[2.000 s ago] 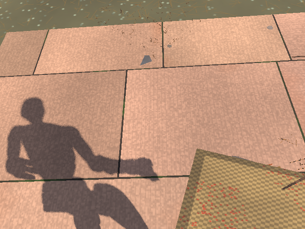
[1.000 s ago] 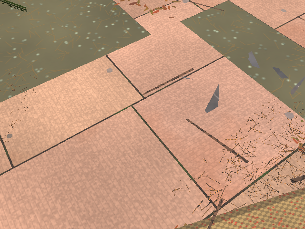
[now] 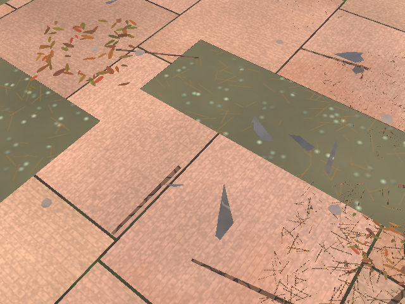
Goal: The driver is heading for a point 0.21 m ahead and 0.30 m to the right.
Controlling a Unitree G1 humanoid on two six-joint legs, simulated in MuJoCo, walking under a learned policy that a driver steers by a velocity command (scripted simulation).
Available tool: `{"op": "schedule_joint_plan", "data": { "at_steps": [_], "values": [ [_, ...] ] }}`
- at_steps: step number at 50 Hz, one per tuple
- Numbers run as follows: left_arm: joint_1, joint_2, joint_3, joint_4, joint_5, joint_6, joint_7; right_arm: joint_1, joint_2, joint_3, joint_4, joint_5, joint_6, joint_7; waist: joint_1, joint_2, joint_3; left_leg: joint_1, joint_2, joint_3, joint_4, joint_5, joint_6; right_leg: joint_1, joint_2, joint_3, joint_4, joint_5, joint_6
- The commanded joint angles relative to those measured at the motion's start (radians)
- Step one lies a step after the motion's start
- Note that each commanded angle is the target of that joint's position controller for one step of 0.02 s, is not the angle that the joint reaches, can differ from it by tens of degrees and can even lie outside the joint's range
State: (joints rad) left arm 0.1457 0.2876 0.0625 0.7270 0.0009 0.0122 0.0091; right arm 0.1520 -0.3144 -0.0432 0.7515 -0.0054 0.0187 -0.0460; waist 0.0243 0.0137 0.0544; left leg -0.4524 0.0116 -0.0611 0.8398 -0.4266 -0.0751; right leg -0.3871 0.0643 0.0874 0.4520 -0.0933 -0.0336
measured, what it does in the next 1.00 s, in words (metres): steps on the spot, turning right: left foot, then right foot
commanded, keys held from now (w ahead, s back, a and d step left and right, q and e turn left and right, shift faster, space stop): e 0.74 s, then w+e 0.26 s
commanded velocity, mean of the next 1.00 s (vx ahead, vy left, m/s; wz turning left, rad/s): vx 0.06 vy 0.00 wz -0.56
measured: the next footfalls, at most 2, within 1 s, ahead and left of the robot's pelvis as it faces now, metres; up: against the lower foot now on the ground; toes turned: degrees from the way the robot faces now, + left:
left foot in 0.10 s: +0.08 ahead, +0.13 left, +0.00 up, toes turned -6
right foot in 0.54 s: +0.00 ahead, -0.12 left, +0.00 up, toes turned -21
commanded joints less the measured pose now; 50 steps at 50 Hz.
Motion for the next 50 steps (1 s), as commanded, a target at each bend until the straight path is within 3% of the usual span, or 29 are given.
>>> {"op": "schedule_joint_plan", "data": {
  "at_steps": [1, 4, 5, 6, 7, 8, 9, 10, 11, 13, 16, 19, 24, 26, 27, 28, 29, 30, 31, 32, 33, 34, 37, 39, 41, 45, 47, 50],
  "values": [
    [-0.053, 0.166, 0.049, -0.070, -0.006, -0.003, 0.016, 0.084, -0.064, -0.019, -0.044, 0.001, -0.008, 0.002, -0.033, -0.162, -0.176, 0.120, -0.025, 0.007, -0.091, 0.069, 0.009, 0.068, -0.219, 0.282, -0.151, -0.018, -0.189],
    [-0.067, 0.167, 0.050, -0.070, -0.022, 0.014, 0.023, 0.131, -0.070, -0.025, -0.037, 0.001, -0.022, 0.019, -0.072, -0.153, -0.165, 0.251, -0.041, 0.032, -0.330, 0.192, 0.045, 0.027, -0.183, 0.313, -0.104, -0.081, -0.136],
    [-0.039, 0.144, 0.044, -0.062, -0.026, 0.019, 0.027, 0.159, -0.102, -0.036, -0.035, -0.006, -0.024, 0.019, -0.080, -0.117, -0.159, 0.336, 0.016, 0.005, -0.418, 0.222, 0.076, -0.037, -0.138, 0.287, -0.051, -0.169, -0.085],
    [-0.016, 0.078, 0.030, -0.072, -0.021, 0.018, 0.025, 0.172, -0.196, -0.059, -0.045, -0.031, -0.016, 0.014, -0.063, 0.107, -0.149, 0.403, 0.254, -0.230, -0.524, 0.183, 0.169, -0.186, -0.022, 0.146, 0.179, -0.366, -0.012],
    [-0.024, 0.114, 0.045, -0.095, -0.018, 0.005, 0.026, 0.111, -0.233, -0.070, -0.064, -0.063, -0.016, 0.021, -0.054, 0.292, -0.096, 0.259, 0.414, -0.448, -0.607, 0.248, 0.310, -0.256, 0.060, 0.033, 0.404, -0.509, 0.029],
    [0.013, 0.188, 0.070, -0.069, -0.012, 0.004, 0.026, 0.040, -0.173, -0.050, -0.100, -0.064, -0.026, 0.017, -0.031, 0.195, -0.086, 0.225, 0.388, -0.394, -0.607, 0.264, 0.327, -0.219, 0.011, 0.086, 0.569, -0.462, 0.046],
    [0.059, 0.196, 0.082, -0.037, -0.020, 0.014, 0.027, -0.027, -0.130, -0.040, -0.110, -0.047, -0.032, 0.013, 0.006, 0.149, -0.068, 0.213, 0.324, -0.282, -0.587, 0.282, 0.279, -0.214, 0.011, 0.074, 0.637, -0.398, 0.056],
    [0.098, 0.177, 0.081, -0.009, -0.017, 0.029, 0.036, -0.063, -0.111, -0.035, -0.121, -0.027, -0.036, 0.010, 0.018, 0.125, -0.064, 0.241, 0.272, -0.201, -0.569, 0.289, 0.242, -0.225, 0.004, 0.059, 0.692, -0.345, 0.075],
    [0.109, 0.163, 0.080, -0.002, -0.013, 0.040, 0.038, -0.069, -0.094, -0.029, -0.120, -0.012, -0.037, 0.007, 0.010, 0.125, -0.052, 0.259, 0.263, -0.156, -0.557, 0.346, 0.238, -0.245, -0.005, 0.056, 0.747, -0.312, 0.095],
    [0.081, 0.133, 0.072, -0.024, -0.021, 0.047, 0.036, -0.045, -0.082, -0.023, -0.113, -0.014, -0.031, 0.001, -0.010, 0.122, -0.046, 0.281, 0.234, -0.066, -0.554, 0.413, 0.249, -0.245, -0.017, 0.013, 0.750, -0.272, 0.124],
    [0.000, 0.101, 0.054, -0.078, -0.026, 0.041, 0.026, 0.031, -0.105, -0.036, -0.089, -0.015, -0.015, -0.010, -0.069, 0.146, -0.061, 0.413, 0.260, -0.039, -0.545, 0.460, 0.278, -0.273, -0.060, -0.022, 0.593, -0.258, 0.155],
    [-0.022, 0.077, 0.036, -0.113, -0.022, 0.040, 0.006, 0.032, -0.146, -0.056, -0.084, -0.008, -0.006, -0.005, -0.084, 0.157, -0.087, 0.422, 0.290, 0.000, -0.532, 0.514, 0.291, -0.174, -0.096, -0.067, 0.446, -0.295, 0.149],
    [-0.002, 0.098, 0.042, -0.138, -0.023, 0.053, -0.020, 0.011, -0.182, -0.078, -0.072, 0.017, -0.006, 0.018, -0.066, 0.169, -0.106, 0.395, 0.324, 0.049, -0.477, 0.621, 0.282, -0.010, -0.085, -0.143, 0.224, -0.270, 0.091],
    [0.056, 0.102, 0.051, -0.122, -0.023, 0.057, -0.028, -0.010, -0.173, -0.079, -0.063, 0.038, -0.007, 0.020, -0.019, 0.147, -0.114, 0.346, 0.306, 0.098, -0.389, 0.579, 0.220, 0.126, -0.063, -0.166, 0.014, -0.110, 0.032],
    [0.101, 0.139, 0.067, -0.108, -0.021, 0.058, -0.020, 0.045, -0.136, -0.070, -0.037, 0.035, -0.012, 0.025, -0.009, 0.074, -0.134, 0.258, 0.267, 0.155, -0.289, 0.472, 0.149, 0.268, -0.058, -0.123, -0.080, 0.025, -0.007],
    [0.150, 0.250, 0.097, -0.112, -0.022, 0.055, -0.002, 0.053, -0.076, -0.051, -0.054, -0.008, -0.015, 0.031, -0.012, -0.177, -0.155, 0.005, 0.160, 0.244, -0.013, 0.115, 0.048, 0.466, -0.257, 0.163, -0.102, 0.370, -0.090],
    [0.123, 0.312, 0.102, -0.138, 0.007, 0.038, -0.001, -0.020, -0.058, -0.040, -0.120, -0.024, -0.018, 0.024, -0.001, -0.323, -0.164, -0.209, 0.024, 0.170, 0.213, -0.257, -0.013, 0.439, -0.463, 0.424, -0.083, 0.514, -0.314],
    [0.123, 0.247, 0.086, -0.139, 0.018, 0.013, -0.009, -0.081, -0.109, -0.057, -0.120, -0.011, -0.016, 0.018, 0.051, -0.183, -0.193, -0.217, 0.036, 0.041, 0.336, -0.249, -0.008, 0.406, -0.435, 0.377, -0.105, 0.431, -0.342],
    [0.081, 0.219, 0.073, -0.130, 0.014, -0.003, -0.007, -0.088, -0.116, -0.063, -0.122, 0.006, -0.014, 0.016, 0.018, -0.163, -0.153, -0.221, 0.049, 0.014, 0.353, -0.164, 0.008, 0.367, -0.373, 0.288, -0.110, 0.354, -0.284],
    [0.025, 0.199, 0.069, -0.133, -0.002, -0.008, -0.001, -0.064, -0.115, -0.068, -0.099, 0.003, -0.012, 0.007, -0.008, -0.118, -0.130, -0.223, 0.057, 0.002, 0.319, -0.081, 0.012, 0.343, -0.316, 0.239, -0.111, 0.262, -0.228],
    [-0.013, 0.173, 0.058, -0.138, -0.018, -0.007, 0.005, -0.052, -0.130, -0.073, -0.094, -0.006, -0.009, 0.000, -0.022, -0.124, -0.115, -0.222, 0.055, -0.003, 0.296, -0.024, 0.006, 0.324, -0.296, 0.224, -0.113, 0.260, -0.205],
    [-0.022, 0.167, 0.052, -0.141, -0.017, -0.004, 0.011, -0.034, -0.125, -0.075, -0.090, -0.010, -0.010, 0.001, -0.033, -0.140, -0.123, -0.181, 0.039, 0.003, 0.312, 0.021, -0.003, 0.290, -0.275, 0.209, -0.114, 0.286, -0.204],
    [-0.016, 0.169, 0.049, -0.142, -0.008, 0.000, 0.020, -0.010, -0.100, -0.071, -0.090, 0.000, -0.015, 0.006, -0.038, -0.137, -0.141, -0.143, 0.011, 0.005, 0.232, 0.082, -0.018, 0.279, -0.247, 0.207, -0.114, 0.254, -0.207],
    [0.022, 0.175, 0.051, -0.131, -0.018, -0.001, 0.023, -0.031, -0.087, -0.064, -0.100, 0.004, -0.020, 0.013, -0.014, -0.140, -0.142, -0.138, 0.006, 0.005, 0.099, 0.115, -0.016, 0.284, -0.229, 0.253, -0.157, -0.091, -0.206],
    [0.033, 0.187, 0.052, -0.128, -0.019, -0.006, 0.022, -0.070, -0.088, -0.062, -0.116, 0.011, -0.032, 0.023, 0.006, -0.180, -0.099, -0.128, -0.002, -0.003, -0.012, 0.118, -0.007, 0.252, -0.232, 0.329, -0.205, -0.358, -0.210],
    [0.050, 0.205, 0.055, -0.119, -0.020, -0.015, 0.014, -0.094, -0.089, -0.062, -0.132, 0.019, -0.074, 0.045, 0.020, -0.170, -0.068, -0.038, -0.023, -0.008, -0.177, 0.069, 0.023, 0.206, -0.227, 0.400, -0.197, -0.435, -0.214],
    [0.046, 0.203, 0.052, -0.119, -0.022, -0.015, 0.008, -0.071, -0.088, -0.064, -0.129, 0.028, -0.093, 0.053, 0.006, -0.167, -0.064, 0.057, -0.037, 0.000, -0.243, 0.066, 0.041, 0.154, -0.212, 0.431, -0.186, -0.457, -0.208],
    [0.010, 0.159, 0.036, -0.129, -0.024, -0.010, 0.008, 0.054, -0.085, -0.073, -0.090, 0.033, -0.113, 0.052, -0.079, -0.122, -0.065, 0.337, -0.025, 0.016, -0.442, 0.208, 0.079, -0.002, -0.129, 0.412, -0.091, -0.510, -0.147]
  ]
}}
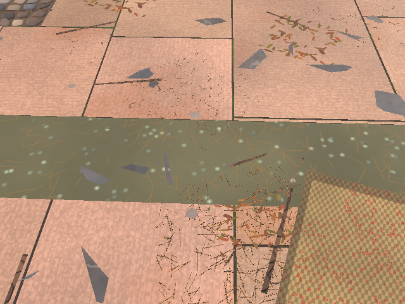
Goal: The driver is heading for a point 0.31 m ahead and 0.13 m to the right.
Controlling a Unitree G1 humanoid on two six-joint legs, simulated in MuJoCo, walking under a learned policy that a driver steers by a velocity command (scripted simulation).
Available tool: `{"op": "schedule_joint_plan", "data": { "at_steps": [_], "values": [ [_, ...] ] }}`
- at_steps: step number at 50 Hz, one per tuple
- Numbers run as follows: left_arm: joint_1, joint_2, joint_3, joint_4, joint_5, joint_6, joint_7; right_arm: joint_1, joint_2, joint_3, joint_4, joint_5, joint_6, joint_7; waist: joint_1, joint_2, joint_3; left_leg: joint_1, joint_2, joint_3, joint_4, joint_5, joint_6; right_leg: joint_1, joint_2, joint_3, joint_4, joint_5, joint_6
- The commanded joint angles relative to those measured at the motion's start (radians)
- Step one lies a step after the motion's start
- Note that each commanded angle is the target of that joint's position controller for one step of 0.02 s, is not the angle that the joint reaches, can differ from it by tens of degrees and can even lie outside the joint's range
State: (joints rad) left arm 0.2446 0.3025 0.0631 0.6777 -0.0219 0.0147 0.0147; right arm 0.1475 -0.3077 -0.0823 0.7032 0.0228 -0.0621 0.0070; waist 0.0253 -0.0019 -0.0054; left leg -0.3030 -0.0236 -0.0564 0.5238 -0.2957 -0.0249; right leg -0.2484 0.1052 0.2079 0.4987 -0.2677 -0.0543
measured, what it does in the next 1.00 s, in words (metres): walks ahead, turning right: left foot, then right foot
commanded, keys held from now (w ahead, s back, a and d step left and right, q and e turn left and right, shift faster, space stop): w+e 0.32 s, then no key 0.68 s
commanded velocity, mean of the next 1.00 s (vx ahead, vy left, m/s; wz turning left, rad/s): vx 0.23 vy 0.00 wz -0.33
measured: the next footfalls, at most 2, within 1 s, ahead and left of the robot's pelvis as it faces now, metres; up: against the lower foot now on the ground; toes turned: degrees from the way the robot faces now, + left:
left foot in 0.02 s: +0.06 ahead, +0.13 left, +0.00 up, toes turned -5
right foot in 0.46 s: +0.32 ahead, -0.20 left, +0.00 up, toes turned -17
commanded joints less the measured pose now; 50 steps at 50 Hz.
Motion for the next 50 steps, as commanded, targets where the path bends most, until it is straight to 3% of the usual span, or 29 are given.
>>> {"op": "schedule_joint_plan", "data": {
  "at_steps": [1, 2, 3, 4, 5, 8, 13, 17, 19, 21, 22, 23, 24, 25, 26, 27, 28, 29, 30, 31, 33, 36, 40, 43, 44, 45, 46, 47, 50],
  "values": [
    [-0.096, 0.087, 0.019, -0.086, 0.002, -0.017, 0.004, 0.159, -0.128, -0.045, -0.022, -0.005, -0.035, -0.010, -0.121, -0.034, -0.045, 0.362, 0.129, -0.094, -0.154, 0.020, 0.063, -0.276, -0.110, 0.215, 0.038, -0.381, -0.070],
    [-0.078, 0.013, 0.000, -0.107, -0.005, -0.025, 0.003, 0.238, -0.197, -0.052, -0.015, -0.034, -0.032, -0.017, -0.117, 0.167, -0.081, 0.472, 0.334, -0.395, -0.263, -0.263, 0.151, -0.454, 0.016, 0.006, 0.348, -0.364, -0.006],
    [-0.113, 0.089, 0.017, -0.148, -0.013, -0.039, 0.003, 0.226, -0.230, -0.062, -0.008, -0.049, -0.037, -0.005, -0.097, 0.233, 0.017, 0.362, 0.454, -0.633, -0.344, -0.469, 0.247, -0.597, -0.052, -0.013, 0.493, -0.324, 0.006],
    [-0.102, 0.143, 0.033, -0.131, -0.010, -0.041, 0.000, 0.162, -0.166, -0.045, -0.025, -0.030, -0.039, -0.010, -0.075, 0.188, 0.091, 0.327, 0.422, -0.564, -0.356, -0.496, 0.244, -0.639, -0.104, -0.018, 0.568, -0.242, 0.019],
    [-0.074, 0.149, 0.040, -0.103, -0.004, -0.040, -0.003, 0.129, -0.124, -0.033, -0.032, -0.019, -0.037, -0.017, -0.063, 0.165, 0.110, 0.321, 0.364, -0.455, -0.356, -0.410, 0.207, -0.639, -0.115, -0.037, 0.602, -0.173, 0.034],
    [-0.088, 0.099, 0.035, -0.094, 0.000, -0.047, -0.019, 0.132, -0.100, -0.019, -0.032, -0.030, -0.036, -0.029, -0.074, 0.127, 0.097, 0.292, 0.287, -0.202, -0.374, -0.082, 0.159, -0.612, -0.149, -0.075, 0.646, 0.010, 0.060],
    [-0.149, 0.048, 0.018, -0.123, -0.001, -0.049, -0.035, 0.176, -0.112, -0.019, -0.006, -0.035, -0.035, -0.026, -0.095, 0.104, 0.093, 0.281, 0.262, 0.015, -0.388, 0.188, 0.176, -0.585, -0.173, -0.129, 0.503, 0.176, 0.097],
    [-0.252, 0.006, -0.003, -0.151, 0.002, -0.060, -0.065, 0.199, -0.147, -0.025, 0.023, -0.017, -0.022, -0.027, -0.124, 0.083, 0.138, 0.248, 0.263, 0.130, -0.389, 0.295, 0.165, -0.457, -0.172, -0.213, 0.250, 0.250, 0.076],
    [-0.269, 0.007, -0.002, -0.164, 0.003, -0.065, -0.078, 0.219, -0.166, -0.029, 0.045, -0.001, -0.010, -0.025, -0.111, 0.087, 0.135, 0.264, 0.280, 0.152, -0.344, 0.495, 0.158, -0.365, -0.142, -0.248, 0.160, 0.217, 0.047],
    [-0.192, 0.058, 0.023, -0.152, 0.011, -0.068, -0.082, 0.212, -0.198, -0.036, 0.054, 0.013, -0.002, -0.028, -0.047, 0.126, 0.053, 0.315, 0.287, 0.175, -0.202, 0.858, 0.134, -0.212, -0.078, -0.276, 0.102, 0.171, -0.001],
    [-0.066, 0.099, 0.046, -0.115, 0.014, -0.068, -0.078, 0.196, -0.198, -0.035, 0.051, 0.018, 0.001, -0.030, 0.027, 0.122, -0.025, 0.306, 0.267, 0.198, -0.057, 0.947, 0.110, -0.048, -0.045, -0.283, 0.039, 0.227, -0.034],
    [0.059, 0.144, 0.069, -0.079, 0.016, -0.062, -0.063, 0.199, -0.177, -0.025, 0.046, 0.017, -0.003, -0.030, 0.097, 0.096, -0.096, 0.209, 0.230, 0.227, 0.127, 0.903, 0.071, 0.171, -0.036, -0.265, -0.027, 0.363, -0.065],
    [0.170, 0.214, 0.079, -0.058, 0.026, -0.048, -0.036, 0.220, -0.096, 0.006, 0.007, -0.030, -0.012, -0.026, 0.107, -0.079, -0.232, -0.053, 0.162, 0.219, 0.445, 0.285, 0.021, 0.502, -0.235, -0.032, 0.057, 0.737, -0.121],
    [0.108, 0.279, 0.065, -0.085, 0.040, -0.050, -0.029, 0.400, -0.014, 0.051, 0.012, -0.042, -0.021, -0.003, -0.011, -0.261, -0.481, -0.291, 0.040, 0.080, 0.795, -0.460, -0.025, 0.749, -0.563, 0.427, 0.063, 0.899, -0.365],
    [0.132, 0.192, 0.053, -0.090, 0.038, -0.044, -0.032, 0.303, -0.142, 0.016, 0.050, -0.006, -0.020, 0.000, 0.089, -0.088, -0.533, -0.261, 0.058, -0.047, 0.850, -0.389, -0.027, 0.633, -0.510, 0.380, -0.029, 0.767, -0.345],
    [0.058, 0.162, 0.038, -0.070, 0.027, -0.047, -0.039, 0.192, -0.151, 0.012, 0.009, 0.020, -0.012, -0.003, 0.065, -0.098, -0.339, -0.336, 0.099, -0.014, 0.819, -0.320, -0.015, 0.501, -0.447, 0.209, -0.058, 0.719, -0.290],
    [-0.008, 0.120, 0.026, -0.062, 0.012, -0.052, -0.039, 0.154, -0.128, 0.018, 0.007, 0.004, -0.007, -0.018, 0.031, -0.030, -0.220, -0.339, 0.133, 0.003, 0.737, -0.244, -0.016, 0.347, -0.386, 0.125, -0.089, 0.647, -0.238],
    [-0.064, 0.093, 0.016, -0.062, 0.011, -0.053, -0.038, 0.152, -0.126, 0.016, 0.016, -0.011, 0.006, -0.031, -0.003, -0.042, -0.151, -0.287, 0.150, 0.003, 0.684, -0.194, -0.024, 0.207, -0.354, 0.066, -0.124, 0.618, -0.215],
    [-0.097, 0.096, 0.016, -0.058, 0.027, -0.056, -0.039, 0.187, -0.122, 0.014, 0.026, -0.013, 0.024, -0.034, -0.041, -0.074, -0.123, -0.181, 0.155, 0.003, 0.662, -0.142, -0.030, 0.071, -0.329, 0.016, -0.171, 0.603, -0.207],
    [-0.125, 0.095, 0.017, -0.052, 0.038, -0.062, -0.041, 0.224, -0.108, 0.014, 0.040, -0.016, 0.038, -0.039, -0.066, -0.080, -0.117, -0.112, 0.144, 0.016, 0.648, -0.110, -0.039, -0.012, -0.317, -0.016, -0.200, 0.596, -0.213],
    [-0.163, 0.080, 0.013, -0.032, 0.045, -0.078, -0.040, 0.251, -0.082, 0.018, 0.050, -0.024, 0.053, -0.048, -0.091, -0.080, -0.108, -0.056, 0.138, 0.019, 0.554, -0.066, -0.051, -0.087, -0.301, -0.074, -0.226, 0.599, -0.218],
    [-0.175, 0.072, 0.009, 0.009, 0.045, -0.077, -0.030, 0.174, -0.054, 0.028, 0.032, -0.035, 0.063, -0.056, -0.072, -0.093, -0.090, -0.036, 0.146, 0.009, 0.354, 0.011, -0.051, -0.087, -0.281, -0.101, -0.238, 0.475, -0.198],
    [-0.148, 0.079, 0.005, 0.057, 0.048, -0.054, -0.024, 0.089, -0.072, 0.027, 0.015, -0.025, 0.068, -0.050, -0.031, -0.086, -0.053, 0.009, 0.130, 0.012, 0.176, 0.048, -0.036, -0.074, -0.291, -0.048, -0.255, 0.164, -0.184],
    [-0.149, 0.032, -0.018, 0.085, 0.034, -0.043, -0.027, 0.100, -0.066, 0.029, 0.021, -0.046, 0.062, -0.044, -0.064, -0.049, -0.029, 0.151, 0.107, 0.028, -0.055, 0.172, -0.002, -0.106, -0.235, -0.049, -0.192, -0.031, -0.102],
    [-0.106, 0.010, -0.028, 0.102, 0.043, -0.045, -0.026, 0.094, -0.101, 0.025, 0.009, -0.053, 0.058, -0.046, -0.048, 0.000, -0.026, 0.194, 0.168, -0.039, -0.099, 0.317, 0.016, -0.119, -0.189, -0.069, -0.142, -0.069, -0.049],
    [-0.025, 0.019, -0.021, 0.118, 0.045, -0.047, -0.026, 0.046, -0.172, 0.011, -0.002, -0.046, 0.057, -0.048, 0.026, 0.120, -0.011, 0.163, 0.210, -0.070, -0.084, 0.309, 0.055, -0.127, -0.113, -0.125, -0.119, -0.099, -0.008],
    [-0.051, 0.022, -0.021, 0.125, 0.043, -0.041, -0.019, 0.032, -0.126, 0.016, 0.008, -0.042, 0.055, -0.038, 0.009, 0.161, -0.019, 0.055, 0.181, -0.060, -0.109, 0.121, 0.068, -0.021, -0.095, -0.166, -0.104, -0.044, 0.018],
    [-0.094, 0.046, -0.016, 0.122, 0.039, -0.033, -0.014, 0.023, -0.078, 0.029, 0.008, -0.044, 0.049, -0.030, -0.011, 0.137, -0.003, 0.015, 0.153, -0.043, -0.122, 0.060, 0.052, 0.021, -0.101, -0.164, -0.084, 0.002, 0.021],
    [-0.098, 0.051, -0.012, 0.143, 0.035, -0.014, -0.003, 0.033, -0.062, 0.037, 0.022, -0.041, 0.029, -0.022, -0.022, 0.100, -0.021, 0.061, 0.122, -0.005, -0.090, 0.196, 0.017, 0.039, -0.124, -0.144, -0.069, 0.125, 0.001]
  ]
}}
